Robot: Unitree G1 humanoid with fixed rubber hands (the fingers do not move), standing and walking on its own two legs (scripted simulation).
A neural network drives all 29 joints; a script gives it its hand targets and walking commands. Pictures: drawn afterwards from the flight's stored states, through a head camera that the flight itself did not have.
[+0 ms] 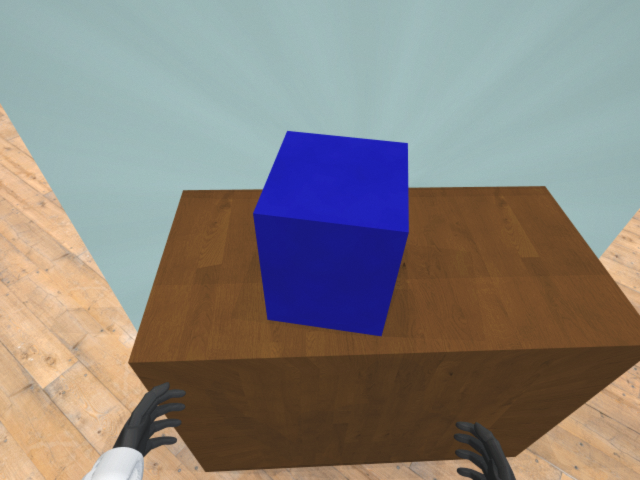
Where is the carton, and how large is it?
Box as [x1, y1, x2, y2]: [253, 131, 408, 335]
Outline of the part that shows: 287,131 253,212 267,319 381,335 408,232 407,143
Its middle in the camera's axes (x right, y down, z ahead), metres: +0.02 -0.01 +0.65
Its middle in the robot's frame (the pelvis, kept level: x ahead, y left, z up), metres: +0.49 -0.04 +0.02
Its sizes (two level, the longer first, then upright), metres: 0.210 0.200 0.250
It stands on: a pedestal, 0.65 m high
